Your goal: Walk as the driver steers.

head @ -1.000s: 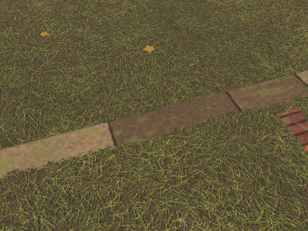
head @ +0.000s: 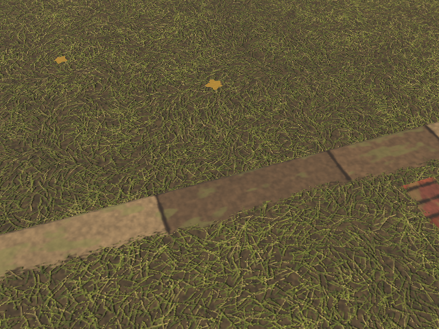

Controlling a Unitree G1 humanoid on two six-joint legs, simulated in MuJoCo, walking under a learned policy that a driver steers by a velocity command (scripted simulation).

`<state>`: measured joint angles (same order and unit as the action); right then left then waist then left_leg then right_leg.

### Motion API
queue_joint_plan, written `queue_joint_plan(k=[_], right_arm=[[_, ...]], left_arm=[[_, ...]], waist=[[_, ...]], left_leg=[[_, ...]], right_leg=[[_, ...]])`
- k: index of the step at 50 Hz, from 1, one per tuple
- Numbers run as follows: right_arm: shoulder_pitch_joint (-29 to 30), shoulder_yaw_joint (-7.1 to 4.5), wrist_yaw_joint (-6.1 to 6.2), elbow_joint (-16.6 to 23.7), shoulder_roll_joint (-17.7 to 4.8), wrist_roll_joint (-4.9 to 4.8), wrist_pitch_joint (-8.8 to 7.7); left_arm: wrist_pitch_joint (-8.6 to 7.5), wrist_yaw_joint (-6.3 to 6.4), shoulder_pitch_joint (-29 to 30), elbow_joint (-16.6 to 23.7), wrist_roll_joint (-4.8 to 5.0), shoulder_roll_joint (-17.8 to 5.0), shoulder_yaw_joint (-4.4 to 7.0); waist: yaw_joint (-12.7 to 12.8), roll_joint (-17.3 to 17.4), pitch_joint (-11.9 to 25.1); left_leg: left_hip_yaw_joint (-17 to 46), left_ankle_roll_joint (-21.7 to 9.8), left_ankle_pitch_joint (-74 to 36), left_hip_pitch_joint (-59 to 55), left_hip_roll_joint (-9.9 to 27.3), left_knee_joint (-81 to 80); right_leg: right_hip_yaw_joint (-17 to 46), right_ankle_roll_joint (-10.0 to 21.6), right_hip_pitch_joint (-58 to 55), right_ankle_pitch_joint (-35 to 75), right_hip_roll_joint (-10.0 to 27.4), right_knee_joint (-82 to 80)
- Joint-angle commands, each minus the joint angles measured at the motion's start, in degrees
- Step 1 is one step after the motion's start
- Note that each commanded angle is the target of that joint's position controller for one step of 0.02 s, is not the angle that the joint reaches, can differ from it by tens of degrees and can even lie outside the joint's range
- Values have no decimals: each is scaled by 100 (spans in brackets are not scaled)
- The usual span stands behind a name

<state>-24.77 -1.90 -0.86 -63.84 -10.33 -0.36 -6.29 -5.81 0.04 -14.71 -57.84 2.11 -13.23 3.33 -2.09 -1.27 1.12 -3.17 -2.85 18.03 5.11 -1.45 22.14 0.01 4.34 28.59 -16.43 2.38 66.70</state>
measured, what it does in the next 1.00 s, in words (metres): walks ahead, turning left: right foot, then left foot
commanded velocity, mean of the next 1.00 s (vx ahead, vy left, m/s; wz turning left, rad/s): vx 0.48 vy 0.00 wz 0.22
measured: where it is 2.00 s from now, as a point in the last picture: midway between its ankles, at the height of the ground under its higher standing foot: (158, 210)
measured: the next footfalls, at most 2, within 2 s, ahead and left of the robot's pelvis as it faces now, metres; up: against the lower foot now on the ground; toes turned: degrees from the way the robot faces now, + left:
right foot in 0.30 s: +0.35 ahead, -0.14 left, +0.00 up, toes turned -2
left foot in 0.88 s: +0.65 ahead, +0.11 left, +0.00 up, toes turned +15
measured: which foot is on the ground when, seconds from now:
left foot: down 0.00-0.30, up 0.32-0.86, down 0.88-1.00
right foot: up 0.00-0.28, down 0.30-0.90, up 0.92-1.00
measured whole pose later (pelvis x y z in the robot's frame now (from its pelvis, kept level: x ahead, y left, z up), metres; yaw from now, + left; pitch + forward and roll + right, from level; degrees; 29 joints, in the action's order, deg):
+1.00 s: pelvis +0.55 +0.03 -0.01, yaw +16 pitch +2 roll +0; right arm -10.2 -4.6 -2.2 -45.3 -14.7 -0.7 -3.9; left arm -7.2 -0.1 -12.6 -53.6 1.2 -15.2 2.3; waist 0.1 -0.1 -3.0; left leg -2.1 -6.0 9.7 23.5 -4.8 31.4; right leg 0.9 1.5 20.5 -22.9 2.3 71.8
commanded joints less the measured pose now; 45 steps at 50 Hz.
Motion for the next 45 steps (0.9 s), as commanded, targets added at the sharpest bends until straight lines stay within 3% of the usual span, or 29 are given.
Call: queue_joint_plan(k=[1,5,8,11,13,14,15,16,17,18,19,20,21,22,24,27,31,34,38,40,41,42,43,44,45], right_arm=[[-476,29,39,128,-419,42,60],[-455,9,194,292,-767,83,125],[-694,-53,222,265,-935,12,106],[-694,-113,221,237,-961,-53,119],[-545,-177,218,293,-1104,-18,168],[-446,-196,214,328,-1138,17,223],[-335,-175,202,406,-1104,42,259],[-375,-77,176,570,-855,140,247],[-1170,150,86,536,89,15,109],[-552,3,70,601,-527,-161,-62],[69,-90,79,843,-837,-285,-146],[356,-110,142,908,-886,-248,-171],[427,-177,191,912,-865,-157,-129],[206,-190,196,877,-730,-142,-29],[74,-201,207,854,-526,-181,142],[705,-257,226,1127,-648,-132,251],[1338,-280,134,1359,-664,-95,195],[2001,-200,26,1603,-535,-68,173],[2630,-123,-142,1998,-464,-82,184],[2695,-138,-228,2193,-526,-91,193],[2567,-178,-263,2245,-613,-96,200],[2270,-251,-283,2246,-756,-99,216],[1587,-378,-289,2127,-979,-115,229],[627,-584,-227,1906,-1357,-131,247],[-84,-750,-78,1779,-1963,-129,314]], left_arm=[[-49,-92,529,415,-45,-233,72],[9,-128,1714,878,-74,41,-86],[14,-195,2228,1074,-29,-100,-114],[-20,-275,2444,1232,-14,-284,-92],[-50,-291,1987,1163,-29,-550,28],[-46,-268,1263,962,-20,-757,147],[-15,-223,248,648,-3,-998,284],[28,-153,-787,432,-88,-1466,398],[28,-214,-1033,321,-189,-1575,372],[-3,-230,-678,330,-137,-1044,232],[-44,-225,-73,419,-104,-800,154],[-92,-244,460,533,-126,-647,89],[-132,-275,698,541,-196,-493,48],[-159,-286,761,477,-258,-353,6],[-177,-255,611,328,-255,-347,-1],[-196,-111,313,167,-295,-641,54],[-164,25,76,134,-301,-743,53],[-138,85,-176,98,-254,-820,44],[22,103,-645,-41,-207,-918,76],[127,120,-593,2,-177,-1017,112],[169,139,-474,69,-170,-1106,136],[212,166,-380,139,-168,-1200,164],[261,189,-263,206,-175,-1258,181],[270,200,-182,290,-164,-1222,156],[179,171,-343,471,-318,-908,44]], waist=[[-16,610,-631],[-152,543,-931],[-219,697,-1030],[-72,674,-1038],[286,854,-546],[673,954,-66],[1147,938,502],[1358,108,1330],[794,-1488,2317],[944,-947,1686],[776,-710,752],[540,-50,394],[335,84,187],[118,-49,181],[6,-204,-11],[64,-158,-377],[221,-67,-430],[465,-23,-551],[695,46,-739],[598,-61,-694],[463,-201,-539],[262,-372,-270],[-127,-444,118],[-619,-288,624],[-660,799,1237]], left_leg=[[1326,-680,-2100,-903,1385,-1281],[811,-692,-2236,-176,1211,-1609],[684,-722,-2091,-126,1323,-1798],[569,-621,-2723,-751,1558,-1531],[453,-492,-4593,-1135,1628,-771],[326,-400,-5530,-1115,1531,89],[197,-233,-5589,-532,1305,1313],[42,-74,-3400,957,879,3290],[614,191,1258,2768,-237,5210],[1229,17,1290,3364,11,5870],[993,-86,778,3696,291,5899],[890,-110,197,3359,618,5621],[829,-105,-100,3027,810,5318],[899,-124,-253,2649,976,5118],[862,-115,-256,2512,1056,4776],[972,17,-872,3200,1092,4187],[1007,58,-2122,3649,890,2931],[568,57,-2604,3520,805,2073],[290,-54,-2095,3983,720,1528],[46,-193,-1489,3844,579,1386],[-150,-295,-1181,3458,408,1360],[-348,-406,-905,2906,180,1411],[-469,-558,-839,1999,-78,1316],[-262,-797,-1180,497,-204,927],[1640,-1218,-1383,-1238,1018,895]], right_leg=[[24,-60,1811,580,421,-357],[-259,-302,1351,1407,219,-2182],[-372,-264,841,1782,46,-2998],[-267,-24,733,1711,9,-3487],[-387,174,-52,1413,-247,-3527],[-505,307,-950,1280,-449,-3480],[-421,483,-2347,1319,-424,-3497],[1134,856,-4166,908,826,-3427],[4172,1783,-5551,-639,2102,-4551],[4341,1449,-5013,-954,1825,-5125],[3339,1182,-4086,-444,1672,-5207],[2579,1048,-3104,434,1501,-5334],[2007,966,-2378,981,1301,-5450],[1576,894,-1990,1066,1142,-5604],[1080,893,-1567,1071,1033,-5892],[628,906,-1488,1187,1070,-6177],[-1,683,-1958,1716,973,-6162],[-422,550,-2209,1827,962,-6201],[-669,499,-3295,2350,1265,-5762],[-810,409,-3610,3304,1390,-5326],[-924,336,-3644,4324,1400,-4975],[-1026,265,-3644,5411,1395,-4442],[-1139,167,-3480,6097,1309,-3502],[-1245,-40,-2774,5626,1058,-2151],[-1276,-279,-1141,2603,620,-185]])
